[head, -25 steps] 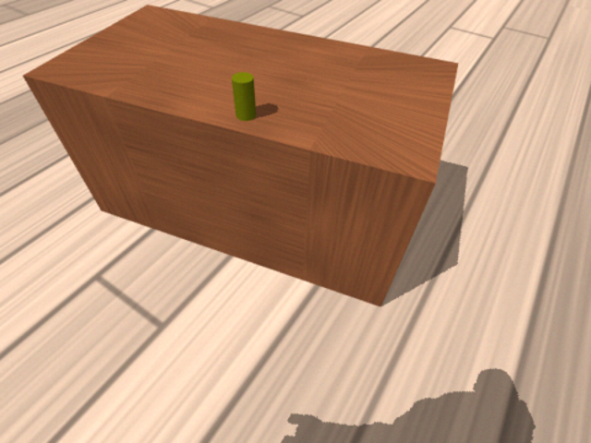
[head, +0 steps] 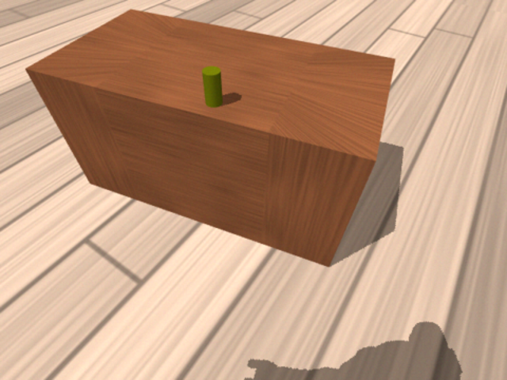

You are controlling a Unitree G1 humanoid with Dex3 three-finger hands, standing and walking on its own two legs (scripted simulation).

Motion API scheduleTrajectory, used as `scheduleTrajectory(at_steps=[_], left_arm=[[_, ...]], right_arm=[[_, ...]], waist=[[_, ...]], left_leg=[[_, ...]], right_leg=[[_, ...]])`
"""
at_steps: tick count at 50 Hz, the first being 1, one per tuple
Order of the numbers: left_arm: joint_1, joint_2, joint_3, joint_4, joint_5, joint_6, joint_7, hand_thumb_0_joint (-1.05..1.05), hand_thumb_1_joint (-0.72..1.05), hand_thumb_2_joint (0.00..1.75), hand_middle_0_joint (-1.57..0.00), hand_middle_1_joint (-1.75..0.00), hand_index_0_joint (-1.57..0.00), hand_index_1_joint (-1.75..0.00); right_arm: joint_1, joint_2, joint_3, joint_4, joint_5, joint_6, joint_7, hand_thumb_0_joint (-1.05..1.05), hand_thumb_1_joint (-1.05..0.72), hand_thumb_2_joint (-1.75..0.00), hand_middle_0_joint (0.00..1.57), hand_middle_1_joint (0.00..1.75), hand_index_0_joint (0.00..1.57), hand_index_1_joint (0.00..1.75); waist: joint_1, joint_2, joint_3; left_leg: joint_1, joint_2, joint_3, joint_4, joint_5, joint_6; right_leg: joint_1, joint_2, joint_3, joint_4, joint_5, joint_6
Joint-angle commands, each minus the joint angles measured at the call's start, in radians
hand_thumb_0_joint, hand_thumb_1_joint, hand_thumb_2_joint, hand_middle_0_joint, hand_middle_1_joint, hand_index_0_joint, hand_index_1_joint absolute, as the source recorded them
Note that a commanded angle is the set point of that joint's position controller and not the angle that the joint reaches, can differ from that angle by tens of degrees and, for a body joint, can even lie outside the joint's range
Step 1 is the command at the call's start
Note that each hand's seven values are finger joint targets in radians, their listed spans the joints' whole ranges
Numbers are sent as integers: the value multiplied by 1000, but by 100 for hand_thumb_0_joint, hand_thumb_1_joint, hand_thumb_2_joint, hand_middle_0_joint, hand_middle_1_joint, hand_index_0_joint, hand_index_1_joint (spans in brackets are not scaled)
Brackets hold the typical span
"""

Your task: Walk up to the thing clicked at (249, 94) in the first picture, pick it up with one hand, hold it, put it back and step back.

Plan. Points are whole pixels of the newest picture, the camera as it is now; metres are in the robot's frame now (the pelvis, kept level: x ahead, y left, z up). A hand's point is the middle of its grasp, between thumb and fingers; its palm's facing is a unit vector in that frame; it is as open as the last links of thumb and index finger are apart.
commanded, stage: stand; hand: left
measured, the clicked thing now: (212, 87) +0.96 +0.15 -0.08
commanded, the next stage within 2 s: walk up in 0.62 s
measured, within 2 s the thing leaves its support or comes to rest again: neither
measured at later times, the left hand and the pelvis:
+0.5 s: hand out of the picture +0.07 +0.25 -0.16, palm faces -0.02 -0.94 -0.34, open 7.4 cm; pelvis +0.00 +0.00 +0.00, yaw +0 degrees
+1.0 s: hand out of the picture +0.11 +0.37 -0.17, palm faces -0.14 -0.90 -0.40, open 7.4 cm; pelvis +0.07 +0.08 -0.02, yaw -7 degrees
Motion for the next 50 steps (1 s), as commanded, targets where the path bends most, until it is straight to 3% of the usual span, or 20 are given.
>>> scheduleTrajectory(at_steps=[1,16,30,31,32,33,34,35,37,39,42,43,44,45,46,47,48,49,50], left_arm=[[-41,212,36,-58,-6,-22,12,0,90,90,-20,-30,-20,-30],[-28,214,36,-55,-4,-22,13,0,90,90,-20,-30,-20,-30],[-23,216,34,-54,-2,-20,12,0,90,90,-20,-30,-20,-30],[100,313,94,-94,2,-32,-3,0,90,90,-20,-30,-20,-30],[144,333,107,-84,13,-37,-8,0,90,90,-20,-30,-20,-30],[143,354,120,-81,18,-39,-9,0,90,90,-20,-30,-20,-30],[134,371,134,-102,23,-46,-6,0,90,90,-20,-30,-20,-30],[125,365,135,-126,22,-56,-2,0,90,90,-20,-30,-20,-30],[129,335,135,-153,18,-69,0,0,90,90,-20,-30,-20,-30],[121,332,137,-178,18,-70,-4,0,90,90,-20,-30,-20,-30],[97,337,136,-216,17,-64,-12,0,90,90,-20,-30,-20,-30],[59,335,134,-234,18,-62,-15,0,90,90,-20,-30,-20,-30],[14,330,130,-247,14,-56,-17,0,90,90,-20,-30,-20,-30],[-2,283,117,-261,17,-52,-18,0,90,90,-20,-30,-20,-30],[73,201,95,-264,17,-49,-15,0,90,90,-20,-30,-20,-30],[131,156,74,-265,13,-47,-5,0,90,90,-20,-30,-20,-30],[154,256,92,-258,4,-45,2,0,90,90,-20,-30,-20,-30],[172,301,97,-247,2,-45,1,0,90,90,-20,-30,-20,-30],[178,325,101,-229,-4,-49,-4,0,90,90,-20,-30,-20,-30]], right_arm=[[-38,-211,-37,-59,0,-19,-18,0,-90,-90,20,30,20,30],[-33,-215,-37,-57,0,-14,-17,0,-90,-90,20,30,20,30],[-30,-217,-36,-58,0,-17,-19,0,-90,-90,20,30,20,30],[-23,-315,-102,-143,-30,-24,4,0,-90,-90,20,30,20,30],[-34,-298,-106,-149,-40,-21,14,0,-90,-90,20,30,20,30],[-48,-276,-106,-162,-42,-15,22,0,-90,-90,20,30,20,30],[-70,-258,-104,-184,-44,-7,32,0,-90,-90,20,30,20,30],[-73,-258,-107,-199,-45,-9,39,0,-90,-90,20,30,20,30],[-47,-252,-109,-214,-40,-21,49,0,-90,-90,20,30,20,30],[-30,-248,-115,-231,-37,-26,58,0,-90,-90,20,30,20,30],[9,-246,-130,-255,-39,-26,67,0,-90,-90,20,30,20,30],[54,-242,-137,-249,-37,-28,66,0,-90,-90,20,30,20,30],[144,-248,-150,-224,-37,-30,63,0,-90,-90,20,30,20,30],[264,-264,-169,-187,-41,-33,53,0,-90,-90,20,30,20,30],[365,-345,-193,-166,-50,-38,41,0,-90,-90,20,30,20,30],[341,-401,-200,-194,-59,-44,33,0,-90,-90,20,30,20,30],[206,-431,-199,-245,-40,-42,35,0,-90,-90,20,30,20,30],[114,-436,-195,-268,-26,-39,39,0,-90,-90,20,30,20,30],[79,-391,-179,-284,-23,-38,40,0,-90,-90,20,30,20,30]], waist=[[-5,-5,-82],[-4,-5,-63],[-1,-11,-75],[7,18,-118],[24,-13,-52],[33,-98,27],[48,-140,79],[45,-121,113],[33,-119,87],[21,-145,36],[-5,-177,15],[-38,-182,5],[-94,-158,-12],[-154,-69,-47],[-196,223,-104],[-159,364,-81],[-108,262,-50],[-57,232,31],[-36,170,72]], left_leg=[[18,120,-89,-43,152,31],[-2,114,-89,-48,108,32],[15,121,-94,-47,154,33],[23,57,-19,105,-319,71],[-120,46,-15,172,-453,75],[-265,-2,29,321,-418,49],[-423,12,-16,457,-353,34],[-496,50,-63,498,-296,28],[-525,86,-93,479,-245,19],[-462,90,-88,428,-261,10],[-259,74,-46,320,-228,9],[-174,64,-20,257,-184,9],[0,42,22,179,-69,5],[188,17,34,144,-29,3],[320,119,-133,17,-207,29],[257,320,-476,-112,-484,68],[66,409,-637,-221,-697,145],[-63,430,-629,-241,-771,216],[-99,382,-522,-211,-676,214]], right_leg=[[14,-126,98,-49,158,-28],[6,-126,102,-65,134,-26],[12,-126,94,-54,154,-26],[-14,-104,178,-24,-278,-74],[-45,-161,278,-65,-485,-110],[-44,-235,414,-149,-621,-146],[-10,-319,537,-214,-704,-203],[12,-353,577,-219,-652,-240],[83,-318,522,-189,-459,-246],[102,-265,415,-147,-312,-215],[-65,-215,320,-94,-243,-177],[-122,-187,266,-53,-194,-156],[-254,-146,202,38,-198,-125],[-379,-79,144,211,-201,-91],[-518,54,66,521,-315,-67],[-659,122,70,769,-407,-48],[-585,53,122,821,-363,-55],[-545,-16,135,831,-304,-61],[-523,-41,124,816,-247,-53]])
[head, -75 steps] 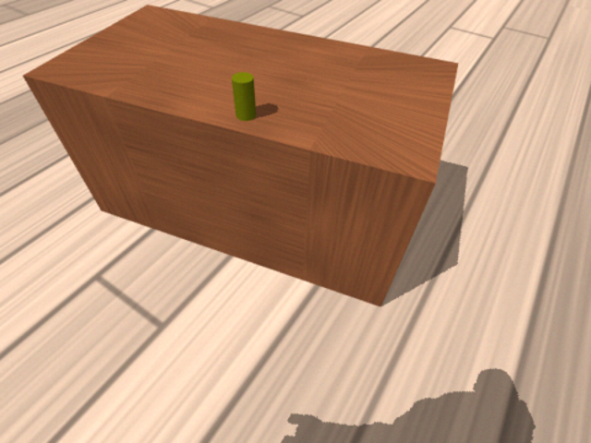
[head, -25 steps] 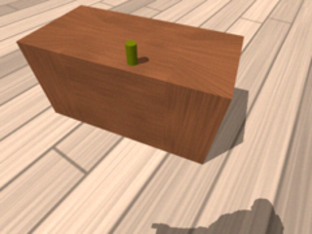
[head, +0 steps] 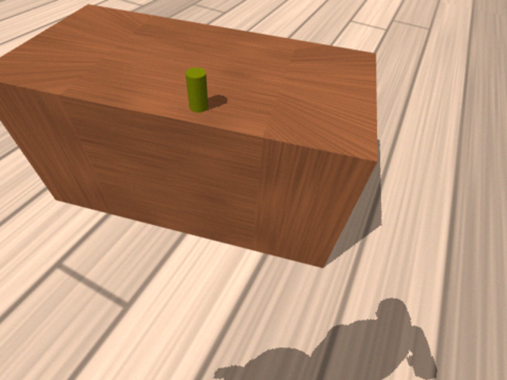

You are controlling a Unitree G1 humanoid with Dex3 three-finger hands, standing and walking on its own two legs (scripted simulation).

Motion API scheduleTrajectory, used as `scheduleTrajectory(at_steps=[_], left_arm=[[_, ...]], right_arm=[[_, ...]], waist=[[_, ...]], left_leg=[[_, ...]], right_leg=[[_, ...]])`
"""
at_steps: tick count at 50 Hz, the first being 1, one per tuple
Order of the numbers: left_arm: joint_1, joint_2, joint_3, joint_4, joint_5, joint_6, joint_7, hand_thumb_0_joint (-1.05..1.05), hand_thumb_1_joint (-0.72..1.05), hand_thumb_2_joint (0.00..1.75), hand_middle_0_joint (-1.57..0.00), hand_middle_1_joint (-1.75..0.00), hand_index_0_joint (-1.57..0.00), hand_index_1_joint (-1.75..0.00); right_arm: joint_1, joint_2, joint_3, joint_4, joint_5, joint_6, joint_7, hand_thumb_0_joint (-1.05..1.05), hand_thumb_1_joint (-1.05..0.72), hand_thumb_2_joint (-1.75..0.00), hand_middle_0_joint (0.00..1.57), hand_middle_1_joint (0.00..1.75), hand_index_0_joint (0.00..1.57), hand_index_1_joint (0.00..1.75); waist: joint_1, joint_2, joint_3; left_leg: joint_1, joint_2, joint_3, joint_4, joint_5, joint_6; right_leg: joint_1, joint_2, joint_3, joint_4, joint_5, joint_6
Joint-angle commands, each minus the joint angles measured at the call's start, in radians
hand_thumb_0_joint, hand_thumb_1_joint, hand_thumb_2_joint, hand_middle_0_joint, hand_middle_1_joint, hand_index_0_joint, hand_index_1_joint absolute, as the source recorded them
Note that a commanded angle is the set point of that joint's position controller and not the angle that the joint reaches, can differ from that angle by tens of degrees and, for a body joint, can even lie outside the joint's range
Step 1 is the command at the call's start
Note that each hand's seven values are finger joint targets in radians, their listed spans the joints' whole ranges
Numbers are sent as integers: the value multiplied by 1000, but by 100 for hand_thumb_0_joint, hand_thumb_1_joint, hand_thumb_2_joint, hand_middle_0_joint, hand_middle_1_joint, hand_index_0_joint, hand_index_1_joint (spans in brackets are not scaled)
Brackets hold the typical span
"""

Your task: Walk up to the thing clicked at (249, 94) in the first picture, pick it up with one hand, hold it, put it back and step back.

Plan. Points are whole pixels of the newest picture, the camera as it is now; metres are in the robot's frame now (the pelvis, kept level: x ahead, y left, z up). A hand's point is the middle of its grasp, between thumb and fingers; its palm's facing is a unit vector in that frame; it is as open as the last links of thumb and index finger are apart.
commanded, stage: walk up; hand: left
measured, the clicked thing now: (197, 90) +0.88 +0.17 -0.05
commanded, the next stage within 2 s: none
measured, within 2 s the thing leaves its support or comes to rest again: neither
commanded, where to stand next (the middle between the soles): +0.46 +0.08 m, yaw -14 degrees
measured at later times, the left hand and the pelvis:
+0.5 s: hand (108, 281) +0.31 +0.28 -0.11, palm faces -0.11 -0.89 -0.44, open 7.4 cm; pelvis +0.19 +0.01 +0.00, yaw -7 degrees
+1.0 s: hand (86, 211) +0.48 +0.39 -0.13, palm faces -0.26 -0.88 -0.41, open 7.4 cm; pelvis +0.37 +0.12 +0.01, yaw -13 degrees
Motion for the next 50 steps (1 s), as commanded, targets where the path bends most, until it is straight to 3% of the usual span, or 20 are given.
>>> scheduleTrajectory(at_steps=[1,4,7,11,14,15,16,18,19,20,23,25,33,35,37,38,39,40,44,50], left_arm=[[7,223,35,-94,-29,-54,-3,0,90,90,-20,-30,-20,-30],[15,193,33,-83,-29,-53,-24,0,90,90,-20,-30,-20,-30],[-50,174,25,-138,-23,-55,-37,0,90,90,-20,-30,-20,-30],[-126,153,25,-177,-19,-69,-42,0,90,90,-20,-30,-20,-30],[-77,143,31,-165,-19,-79,-29,0,90,90,-20,-30,-20,-30],[19,154,39,-145,-21,-84,-18,0,90,90,-20,-30,-20,-30],[106,202,58,-124,-19,-91,-4,0,90,90,-20,-30,-20,-30],[157,323,91,-152,-25,-98,20,0,90,90,-20,-30,-20,-30],[100,328,90,-169,-34,-91,23,0,90,90,-20,-30,-20,-30],[73,298,81,-185,-42,-89,24,0,90,90,-20,-30,-20,-30],[20,240,59,-206,-49,-98,28,0,90,90,-20,-30,-20,-30],[35,228,55,-213,-43,-108,29,0,90,90,-20,-30,-20,-30],[27,280,59,-251,-19,-116,30,0,90,90,-20,-30,-20,-30],[-25,300,62,-263,-17,-111,32,0,90,90,-20,-30,-20,-30],[-14,216,36,-270,-7,-104,38,0,90,90,-20,-30,-20,-30],[75,131,7,-261,-18,-102,38,0,90,90,-20,-30,-20,-30],[120,138,5,-255,-33,-95,49,0,90,90,-20,-30,-20,-30],[116,220,26,-228,-24,-88,61,0,90,90,-20,-30,-20,-30],[114,222,35,-170,-44,-83,32,0,90,90,-20,-30,-20,-30],[18,155,20,-193,-21,-55,10,0,90,90,-20,-30,-20,-30]], right_arm=[[-50,-272,-49,-106,17,-10,-27,0,-90,-90,20,30,20,30],[17,-235,-32,-97,26,-28,-28,0,-90,-90,20,30,20,30],[34,-256,-38,-112,26,-29,-27,0,-90,-90,20,30,20,30],[68,-254,-35,-133,19,-19,-19,0,-90,-90,20,30,20,30],[73,-241,-32,-155,24,-2,-17,0,-90,-90,20,30,20,30],[51,-229,-26,-172,31,1,-19,0,-90,-90,20,30,20,30],[77,-180,-8,-184,34,2,-19,0,-90,-90,20,30,20,30],[151,-149,13,-198,33,13,-20,0,-90,-90,20,30,20,30],[134,-235,-8,-181,26,26,-30,0,-90,-90,20,30,20,30],[103,-243,-13,-171,27,24,-33,0,-90,-90,20,30,20,30],[130,-203,-6,-149,39,27,-22,0,-90,-90,20,30,20,30],[134,-188,-11,-152,28,35,-12,0,-90,-90,20,30,20,30],[-9,-172,-39,-219,14,22,20,0,-90,-90,20,30,20,30],[83,-180,-56,-202,10,21,22,0,-90,-90,20,30,20,30],[276,-255,-91,-140,2,14,12,0,-90,-90,20,30,20,30],[313,-312,-107,-146,-7,8,2,0,-90,-90,20,30,20,30],[229,-347,-101,-190,6,5,-3,0,-90,-90,20,30,20,30],[157,-375,-106,-205,39,10,-3,0,-90,-90,20,30,20,30],[65,-245,-47,-220,37,-4,-17,0,-90,-90,20,30,20,30],[131,-223,-22,-195,42,-24,-47,0,-90,-90,20,30,20,30]], waist=[[-3,203,60],[-20,186,67],[-28,181,63],[-54,157,42],[-21,105,-2],[40,63,-55],[78,-73,-129],[79,-246,-161],[71,-162,-111],[68,-113,-63],[14,-81,-28],[8,-93,-27],[17,-110,-11],[-58,-113,-60],[-159,122,-144],[-167,363,-149],[-108,389,-126],[-85,326,-87],[-22,219,47],[-25,117,17]], left_leg=[[99,276,-431,-467,-477,179],[104,199,-236,-448,-231,164],[160,233,-188,-438,-141,213],[149,204,-91,-361,-2,205],[104,187,-48,-219,126,177],[76,172,-26,-95,217,155],[14,104,33,116,221,120],[-339,-60,-9,487,-260,32],[-337,8,-89,543,-299,33],[-353,32,-115,568,-281,32],[-281,67,-113,513,-127,29],[-244,63,-81,484,-73,17],[-77,75,-2,106,33,-4],[87,57,32,46,62,12],[368,25,3,-6,-1,39],[404,179,-240,-196,-224,87],[346,360,-601,-365,-358,151],[243,420,-672,-386,-471,242],[41,230,-261,-368,-158,146],[114,244,-125,-311,279,188]], right_leg=[[-311,-58,-10,173,103,-11],[-261,-52,-53,49,180,21],[-252,-73,-79,-122,185,37],[-133,-49,-153,-303,248,18],[32,3,-203,-373,282,-4],[172,7,-199,-421,325,-16],[333,-3,-148,-463,296,-28],[490,-378,541,-649,85,-178],[392,-417,589,-629,56,-258],[327,-392,523,-636,116,-271],[215,-251,213,-602,400,-177],[158,-220,135,-583,551,-176],[-9,-199,18,-518,462,-157],[-77,-220,36,-454,391,-135],[-227,-134,-35,-123,274,-77],[-336,13,-116,152,87,-36],[-443,76,-102,269,-67,-14],[-414,1,-42,352,-90,-27],[-303,-59,-28,247,128,-19],[-252,-45,-54,-2,186,27]])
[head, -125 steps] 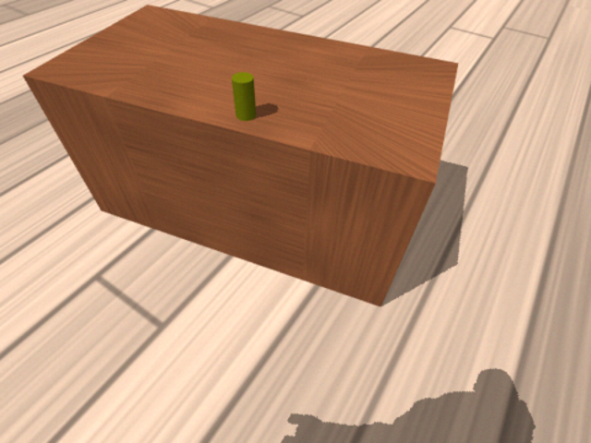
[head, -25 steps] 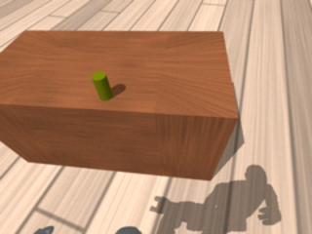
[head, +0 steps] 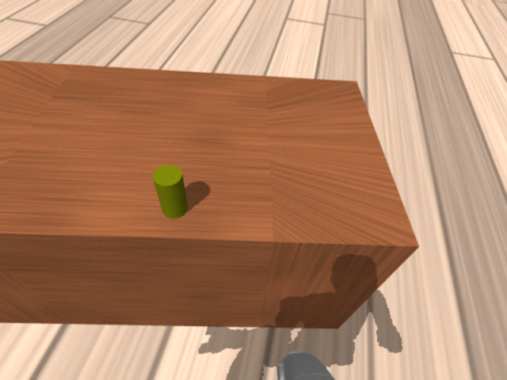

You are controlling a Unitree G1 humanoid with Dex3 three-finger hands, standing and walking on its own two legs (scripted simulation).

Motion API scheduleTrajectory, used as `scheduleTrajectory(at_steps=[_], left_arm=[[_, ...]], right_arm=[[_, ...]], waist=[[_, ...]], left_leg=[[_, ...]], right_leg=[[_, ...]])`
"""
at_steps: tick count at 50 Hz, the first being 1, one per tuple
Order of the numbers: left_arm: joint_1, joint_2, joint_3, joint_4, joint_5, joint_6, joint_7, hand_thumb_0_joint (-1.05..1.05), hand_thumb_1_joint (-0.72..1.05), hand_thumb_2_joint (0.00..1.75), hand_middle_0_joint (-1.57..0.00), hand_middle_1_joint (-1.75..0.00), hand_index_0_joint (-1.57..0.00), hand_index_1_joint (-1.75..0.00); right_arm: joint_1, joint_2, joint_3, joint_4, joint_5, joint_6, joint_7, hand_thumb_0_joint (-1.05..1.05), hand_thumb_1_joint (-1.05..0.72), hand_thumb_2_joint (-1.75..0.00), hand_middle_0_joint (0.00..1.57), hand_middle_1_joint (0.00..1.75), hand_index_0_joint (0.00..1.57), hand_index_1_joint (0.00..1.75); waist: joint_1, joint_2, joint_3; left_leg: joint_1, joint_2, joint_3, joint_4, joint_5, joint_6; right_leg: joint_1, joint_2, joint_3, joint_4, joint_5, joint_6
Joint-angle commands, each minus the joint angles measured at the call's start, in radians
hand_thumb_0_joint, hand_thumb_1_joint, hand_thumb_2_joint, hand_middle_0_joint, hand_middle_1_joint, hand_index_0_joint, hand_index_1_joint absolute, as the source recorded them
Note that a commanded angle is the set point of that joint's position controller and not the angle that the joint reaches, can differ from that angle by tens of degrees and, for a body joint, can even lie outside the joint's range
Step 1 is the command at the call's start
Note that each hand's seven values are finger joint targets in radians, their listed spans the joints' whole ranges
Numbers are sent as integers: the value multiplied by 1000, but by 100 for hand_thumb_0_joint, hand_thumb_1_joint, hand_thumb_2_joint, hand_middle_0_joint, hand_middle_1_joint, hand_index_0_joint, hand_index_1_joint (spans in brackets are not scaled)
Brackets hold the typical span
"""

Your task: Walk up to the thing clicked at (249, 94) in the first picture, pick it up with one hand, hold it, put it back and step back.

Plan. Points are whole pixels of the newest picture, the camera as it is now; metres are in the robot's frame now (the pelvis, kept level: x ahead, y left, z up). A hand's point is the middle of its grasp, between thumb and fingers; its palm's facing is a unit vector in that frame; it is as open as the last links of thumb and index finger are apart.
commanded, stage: walk up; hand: left
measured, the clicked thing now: (171, 192) +0.49 +0.16 -0.06
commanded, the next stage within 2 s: stand in 1.60 s
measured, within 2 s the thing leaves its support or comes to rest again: neither
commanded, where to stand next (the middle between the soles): +0.10 -0.02 m, yaw -1 degrees
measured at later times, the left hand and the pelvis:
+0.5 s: hand (112, 353) +0.20 +0.24 -0.15, palm faces -0.09 -0.94 -0.32, open 7.4 cm; pelvis +0.05 +0.01 -0.01, yaw -4 degrees
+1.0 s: hand out of the picture +0.15 +0.25 -0.15, palm faces -0.06 -0.94 -0.34, open 7.4 cm; pelvis +0.06 +0.00 +0.01, yaw -3 degrees
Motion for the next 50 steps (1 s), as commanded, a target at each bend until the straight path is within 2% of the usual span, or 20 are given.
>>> scheduleTrajectory(at_steps=[1,4,8,10,11,12,13,14,16,20,21,22,23,24,27,29,35,41,45,50], left_arm=[[-6,123,40,-65,5,7,2,0,90,90,-20,-30,-20,-30],[-16,94,33,-66,-1,12,10,0,90,90,-20,-30,-20,-30],[-67,85,31,-56,-4,27,13,0,90,90,-20,-30,-20,-30],[-30,106,35,-35,2,18,17,0,90,90,-20,-30,-20,-30],[-20,162,47,-31,7,11,22,0,90,90,-20,-30,-20,-30],[-30,205,58,-40,9,3,25,0,90,90,-20,-30,-20,-30],[-70,190,43,-43,-1,5,26,0,90,90,-20,-30,-20,-30],[-113,208,43,-47,3,10,29,0,90,90,-20,-30,-20,-30],[-159,160,26,-41,3,17,32,0,90,90,-20,-30,-20,-30],[-262,134,20,-44,2,38,25,0,90,90,-20,-30,-20,-30],[-263,117,18,-47,-2,47,17,0,90,90,-20,-30,-20,-30],[-251,107,20,-39,-2,57,11,0,90,90,-20,-30,-20,-30],[-239,129,33,-9,-1,68,10,0,90,90,-20,-30,-20,-30],[-229,129,34,8,10,70,7,0,90,90,-20,-30,-20,-30],[-251,124,37,22,9,60,-10,0,90,90,-20,-30,-20,-30],[-258,117,35,37,4,61,-15,0,90,90,-20,-30,-20,-30],[-298,123,26,70,9,63,-24,0,90,90,-20,-30,-20,-30],[-303,130,22,101,10,60,-21,0,90,90,-20,-30,-20,-30],[-316,133,25,113,9,63,-17,0,90,90,-20,-30,-20,-30],[-299,118,29,132,3,64,-15,0,90,90,-20,-30,-20,-30]], right_arm=[[24,-257,-68,-60,4,-33,-52,0,-90,-90,20,30,20,30],[5,-246,-52,-56,3,-28,-67,0,-90,-90,20,30,20,30],[-19,-249,-54,-45,12,-8,-79,0,-90,-90,20,30,20,30],[-51,-221,-36,-41,24,0,-79,0,-90,-90,20,30,20,30],[-38,-181,-22,-38,29,-1,-78,0,-90,-90,20,30,20,30],[-7,-157,-10,-35,31,0,-79,0,-90,-90,20,30,20,30],[-24,-162,-11,-22,28,13,-87,0,-90,-90,20,30,20,30],[-29,-183,-16,-3,21,17,-96,0,-90,-90,20,30,20,30],[-45,-185,-13,43,29,8,-88,0,-90,-90,20,30,20,30],[6,-198,-19,108,20,-9,-93,0,-90,-90,20,30,20,30],[-7,-234,-25,108,8,-17,-101,0,-90,-90,20,30,20,30],[-85,-274,-33,97,4,-24,-105,0,-90,-90,20,30,20,30],[-156,-293,-37,93,7,-21,-102,0,-90,-90,20,30,20,30],[-201,-287,-35,91,4,-22,-97,0,-90,-90,20,30,20,30],[-189,-246,-18,105,2,-26,-98,0,-90,-90,20,30,20,30],[-208,-231,-10,118,2,-24,-97,0,-90,-90,20,30,20,30],[-218,-220,-2,146,1,-17,-90,0,-90,-90,20,30,20,30],[-196,-219,2,180,9,-13,-91,0,-90,-90,20,30,20,30],[-195,-219,4,199,8,-7,-91,0,-90,-90,20,30,20,30],[-202,-227,7,216,8,-14,-94,0,-90,-90,20,30,20,30]], waist=[[7,113,-5],[27,115,-59],[17,123,-88],[61,74,-123],[67,-47,-171],[61,-145,-215],[60,-138,-193],[52,-148,-176],[31,-107,-166],[-15,-93,-214],[-7,-34,-208],[24,33,-159],[50,65,-92],[65,83,-65],[50,93,-78],[52,116,-76],[40,60,-75],[29,-28,-150],[27,-53,-136],[39,-6,-155]], left_leg=[[60,263,-207,-220,401,126],[66,258,-134,-105,723,95],[40,243,-152,-36,643,69],[6,202,-133,78,491,42],[-42,146,-98,195,354,5],[-109,59,-69,315,70,-37],[-148,-5,-118,356,-349,-57],[-125,18,-151,319,-411,-52],[-41,12,-152,223,-347,-38],[132,29,-146,-55,136,-35],[146,109,-244,-98,206,-7],[94,205,-357,-143,169,43],[-38,264,-369,-142,94,97],[-71,267,-362,-134,63,101],[-72,153,-233,-118,52,22],[-97,131,-217,-135,-34,2],[-25,95,-194,-146,-92,-9],[80,72,-160,-127,32,-20],[79,70,-160,-141,40,-22],[88,104,-183,-185,154,-19]], right_leg=[[-29,-19,40,-148,28,10],[87,-7,-15,-254,85,-8],[197,14,-48,-366,108,-30],[328,5,-5,-531,218,-61],[404,-84,136,-565,408,-96],[450,-239,350,-587,545,-175],[421,-330,438,-594,613,-288],[363,-351,455,-575,597,-309],[284,-254,285,-566,602,-239],[224,-129,138,-470,493,-105],[179,-90,109,-416,426,-63],[139,-38,72,-405,282,-30],[199,-10,18,-389,57,-19],[233,-24,30,-401,8,-29],[280,-48,73,-484,242,-62],[310,-57,82,-511,237,-66],[272,-86,148,-642,100,-66],[300,-105,153,-683,188,-64],[293,-106,151,-711,146,-53],[349,-90,112,-678,263,-37]])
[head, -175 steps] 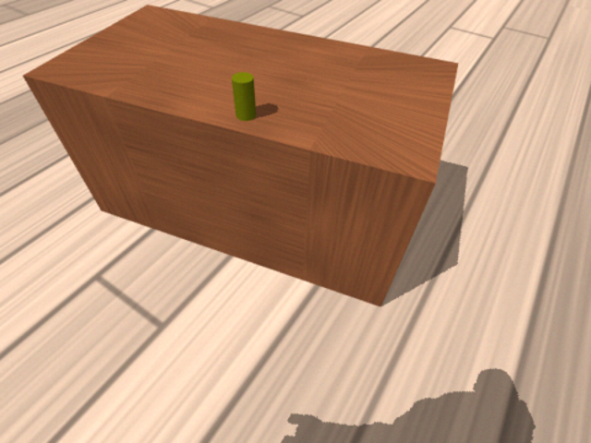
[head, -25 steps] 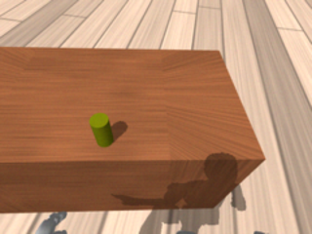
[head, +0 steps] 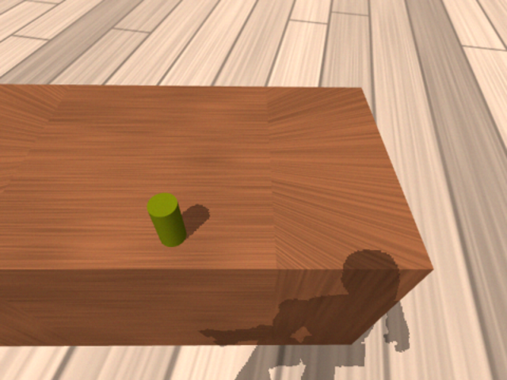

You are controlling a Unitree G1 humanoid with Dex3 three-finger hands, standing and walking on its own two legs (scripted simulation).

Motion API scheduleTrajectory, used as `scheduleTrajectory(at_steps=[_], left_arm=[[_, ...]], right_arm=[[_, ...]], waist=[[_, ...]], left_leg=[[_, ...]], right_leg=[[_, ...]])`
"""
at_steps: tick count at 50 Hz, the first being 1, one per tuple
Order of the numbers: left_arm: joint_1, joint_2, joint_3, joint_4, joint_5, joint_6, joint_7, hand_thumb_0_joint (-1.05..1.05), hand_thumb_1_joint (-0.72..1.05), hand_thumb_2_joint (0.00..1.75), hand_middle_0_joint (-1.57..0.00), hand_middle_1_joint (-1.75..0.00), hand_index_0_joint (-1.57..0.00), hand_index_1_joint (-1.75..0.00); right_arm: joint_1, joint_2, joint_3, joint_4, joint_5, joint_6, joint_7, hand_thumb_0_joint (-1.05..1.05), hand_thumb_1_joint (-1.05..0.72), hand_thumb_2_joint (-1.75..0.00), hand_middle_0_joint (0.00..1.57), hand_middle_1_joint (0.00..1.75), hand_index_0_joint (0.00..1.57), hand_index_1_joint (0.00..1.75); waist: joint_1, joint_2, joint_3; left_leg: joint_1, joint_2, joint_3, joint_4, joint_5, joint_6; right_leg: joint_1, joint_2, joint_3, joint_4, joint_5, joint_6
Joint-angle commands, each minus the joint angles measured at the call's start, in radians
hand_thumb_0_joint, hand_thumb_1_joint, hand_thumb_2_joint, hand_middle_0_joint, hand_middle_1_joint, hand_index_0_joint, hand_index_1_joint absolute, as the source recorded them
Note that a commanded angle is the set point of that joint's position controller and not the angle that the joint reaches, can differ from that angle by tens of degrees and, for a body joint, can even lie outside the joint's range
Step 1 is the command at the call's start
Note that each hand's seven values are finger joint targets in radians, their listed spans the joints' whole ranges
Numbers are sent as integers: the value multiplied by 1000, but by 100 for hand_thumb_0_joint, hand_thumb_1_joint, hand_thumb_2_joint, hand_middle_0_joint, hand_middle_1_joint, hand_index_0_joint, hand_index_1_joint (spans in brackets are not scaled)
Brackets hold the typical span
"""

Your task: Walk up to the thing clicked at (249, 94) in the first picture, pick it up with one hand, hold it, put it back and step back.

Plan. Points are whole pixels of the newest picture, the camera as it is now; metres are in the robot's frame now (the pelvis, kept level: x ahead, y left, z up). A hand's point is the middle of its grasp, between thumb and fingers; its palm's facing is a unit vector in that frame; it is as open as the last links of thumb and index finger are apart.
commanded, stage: walk up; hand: left
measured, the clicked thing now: (168, 221) +0.42 +0.19 -0.07
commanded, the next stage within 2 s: stand in 0.60 s
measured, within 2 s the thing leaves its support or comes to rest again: neither
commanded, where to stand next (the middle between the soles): +0.04 -0.02 m, yaw +2 degrees
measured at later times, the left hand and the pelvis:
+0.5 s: hand out of the picture +0.10 +0.25 -0.15, palm faces +0.01 -0.95 -0.32, open 7.4 cm; pelvis +0.00 -0.01 +0.00, yaw +0 degrees
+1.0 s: hand out of the picture +0.10 +0.26 -0.14, palm faces +0.00 -0.94 -0.35, open 7.4 cm; pelvis +0.01 +0.00 +0.01, yaw +1 degrees
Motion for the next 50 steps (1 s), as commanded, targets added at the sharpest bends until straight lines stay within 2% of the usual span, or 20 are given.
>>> scheduleTrajectory(at_steps=[1,3,5,10,13,17,20,22,29,30,32,34,36,40,42,45,47,48,49,50], left_arm=[[-73,212,45,-68,-10,-29,13,0,90,90,-20,-30,-20,-30],[-74,214,48,-62,-11,-27,15,0,90,90,-20,-30,-20,-30],[-73,211,49,-60,-9,-25,14,0,90,90,-20,-30,-20,-30],[-70,198,50,-48,-11,-21,13,0,90,90,-20,-30,-20,-30],[-92,204,53,-49,-5,-22,12,0,90,90,-20,-30,-20,-30],[-94,197,51,-50,-6,-25,10,0,90,90,-20,-30,-20,-30],[-93,200,52,-45,-5,-25,10,0,90,90,-20,-30,-20,-30],[-97,204,56,-45,-5,-24,11,0,90,90,-20,-30,-20,-30],[-94,204,59,-51,-3,-27,12,0,90,90,-20,-30,-20,-30],[-92,189,33,-28,-11,-43,17,0,90,90,-20,-30,-20,-30],[-102,203,34,-23,-12,-57,22,0,90,90,-20,-30,-20,-30],[-85,205,30,-10,-13,-62,26,0,90,90,-20,-30,-20,-30],[-90,209,26,-5,-12,-63,30,0,90,90,-20,-30,-20,-30],[-87,208,21,2,-16,-65,33,0,90,90,-20,-30,-20,-30],[-84,198,16,6,-15,-67,34,0,90,90,-20,-30,-20,-30],[-78,199,16,12,-18,-68,33,0,90,90,-20,-30,-20,-30],[-68,194,11,13,-15,-70,33,0,90,90,-20,-30,-20,-30],[-68,202,13,15,-15,-70,35,0,90,90,-20,-30,-20,-30],[-74,199,11,14,-15,-71,35,0,90,90,-20,-30,-20,-30],[-73,202,10,15,-17,-71,35,0,90,90,-20,-30,-20,-30]], right_arm=[[-20,-238,-47,-46,0,-25,-25,0,-90,-90,20,30,20,30],[-24,-232,-46,-42,2,-25,-27,0,-90,-90,20,30,20,30],[-34,-235,-48,-42,1,-23,-28,0,-90,-90,20,30,20,30],[-58,-225,-49,-37,-2,-21,-28,0,-90,-90,20,30,20,30],[-50,-220,-48,-31,-3,-19,-28,0,-90,-90,20,30,20,30],[-47,-219,-47,-28,-5,-24,-27,0,-90,-90,20,30,20,30],[-47,-218,-47,-26,-5,-23,-26,0,-90,-90,20,30,20,30],[-40,-218,-48,-24,-5,-22,-27,0,-90,-90,20,30,20,30],[-27,-211,-44,-25,-5,-17,-24,0,-90,-90,20,30,20,30],[-53,-186,-38,-15,-9,-5,-15,0,-90,-90,20,30,20,30],[-47,-182,-35,-16,-8,-2,-10,0,-90,-90,20,30,20,30],[-45,-189,-35,-5,-6,1,-6,0,-90,-90,20,30,20,30],[-39,-186,-35,1,-6,4,-4,0,-90,-90,20,30,20,30],[-25,-188,-33,13,-9,2,-1,0,-90,-90,20,30,20,30],[-40,-197,-36,13,-9,0,-1,0,-90,-90,20,30,20,30],[-33,-193,-33,18,-10,-2,-1,0,-90,-90,20,30,20,30],[-44,-195,-34,16,-9,-4,-1,0,-90,-90,20,30,20,30],[-43,-190,-34,17,-8,-3,-1,0,-90,-90,20,30,20,30],[-39,-194,-35,16,-10,-4,-3,0,-90,-90,20,30,20,30],[-36,-187,-32,21,-8,-4,-3,0,-90,-90,20,30,20,30]], waist=[[-10,-28,-136],[-8,-22,-136],[-8,-11,-125],[0,13,-95],[-10,3,-78],[-12,4,-106],[-12,-6,-105],[-15,-6,-98],[-15,-34,-110],[-24,11,-120],[-31,-1,-120],[-21,-15,-101],[-26,-42,-82],[-21,-30,-64],[-18,-12,-82],[-12,-4,-74],[-10,3,-96],[-10,-10,-95],[-16,-9,-116],[-13,-5,-115]], left_leg=[[0,103,-87,-93,177,66],[0,106,-85,-94,204,63],[-1,109,-87,-97,188,66],[-29,114,-95,-128,122,67],[-41,106,-92,-135,89,62],[-20,108,-89,-141,120,60],[-12,104,-84,-144,122,58],[-12,101,-81,-145,109,57],[9,83,-63,-113,84,55],[15,80,-72,-131,50,45],[28,88,-80,-145,86,42],[30,84,-83,-155,80,40],[30,86,-87,-159,65,41],[19,91,-93,-185,65,40],[22,100,-97,-190,89,42],[4,100,-99,-205,83,39],[18,102,-102,-205,128,36],[21,101,-103,-208,131,35],[37,105,-96,-199,165,37],[40,105,-101,-203,178,35]], right_leg=[[107,-123,135,-88,151,-34],[116,-120,124,-79,175,-34],[113,-118,119,-83,167,-31],[111,-111,114,-97,101,-29],[108,-118,128,-116,65,-30],[126,-122,132,-115,114,-30],[123,-122,133,-121,110,-26],[118,-121,134,-129,69,-28],[94,-134,158,-164,15,-31],[113,-155,178,-207,-3,-23],[123,-155,172,-198,63,-19],[121,-143,156,-207,29,-7],[105,-139,153,-222,-11,-2],[103,-136,146,-217,-27,-2],[129,-135,134,-199,40,-4],[147,-131,128,-188,56,-3],[161,-132,114,-172,119,-2],[160,-128,109,-169,112,1],[171,-139,116,-164,176,-3],[172,-136,110,-158,183,-3]])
